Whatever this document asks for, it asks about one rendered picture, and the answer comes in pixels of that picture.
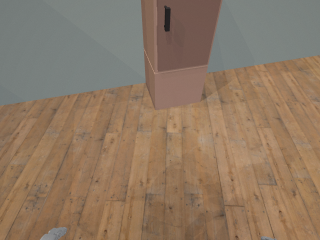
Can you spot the handle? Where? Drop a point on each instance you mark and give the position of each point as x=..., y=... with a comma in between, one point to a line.
x=167, y=18

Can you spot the left robot hand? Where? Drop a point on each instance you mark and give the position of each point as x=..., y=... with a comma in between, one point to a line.
x=54, y=234

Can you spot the cupboard door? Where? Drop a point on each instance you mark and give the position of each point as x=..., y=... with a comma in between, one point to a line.
x=189, y=39

